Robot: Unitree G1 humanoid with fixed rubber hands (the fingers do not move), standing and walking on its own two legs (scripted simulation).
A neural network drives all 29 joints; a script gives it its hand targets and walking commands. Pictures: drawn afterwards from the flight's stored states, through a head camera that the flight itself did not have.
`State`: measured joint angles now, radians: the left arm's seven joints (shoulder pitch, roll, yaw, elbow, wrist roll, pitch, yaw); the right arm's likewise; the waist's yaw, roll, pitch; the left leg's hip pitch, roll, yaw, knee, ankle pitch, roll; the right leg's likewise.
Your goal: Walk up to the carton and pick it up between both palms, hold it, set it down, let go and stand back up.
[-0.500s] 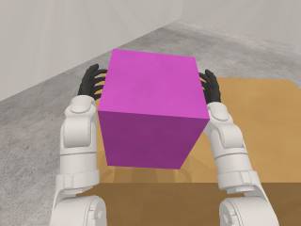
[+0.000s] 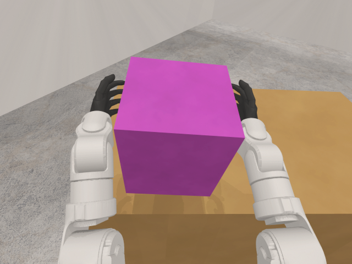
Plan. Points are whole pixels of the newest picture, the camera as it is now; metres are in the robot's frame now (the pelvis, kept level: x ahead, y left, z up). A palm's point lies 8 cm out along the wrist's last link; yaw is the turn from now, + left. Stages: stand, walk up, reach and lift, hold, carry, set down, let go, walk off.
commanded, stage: hold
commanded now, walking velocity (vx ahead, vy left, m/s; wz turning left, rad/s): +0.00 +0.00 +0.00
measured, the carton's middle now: (173, 132) +0.38 +0.01 +0.13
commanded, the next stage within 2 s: none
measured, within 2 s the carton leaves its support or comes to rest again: neither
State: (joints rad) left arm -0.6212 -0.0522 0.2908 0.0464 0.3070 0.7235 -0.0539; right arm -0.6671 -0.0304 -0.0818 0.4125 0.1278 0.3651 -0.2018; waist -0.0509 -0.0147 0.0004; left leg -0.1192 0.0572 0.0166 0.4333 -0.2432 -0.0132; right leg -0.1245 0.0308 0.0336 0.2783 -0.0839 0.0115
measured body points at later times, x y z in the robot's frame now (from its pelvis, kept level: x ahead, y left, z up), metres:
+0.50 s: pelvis -0.01 +0.00 +0.00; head -0.04 +0.02 +0.45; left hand +0.37 +0.16 +0.21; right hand +0.38 -0.14 +0.20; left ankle +0.00 +0.12 -0.75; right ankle +0.05 -0.13 -0.75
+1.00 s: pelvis +0.00 +0.00 +0.00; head -0.03 +0.02 +0.45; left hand +0.38 +0.16 +0.20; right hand +0.39 -0.14 +0.20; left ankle +0.00 +0.12 -0.75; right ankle +0.05 -0.13 -0.75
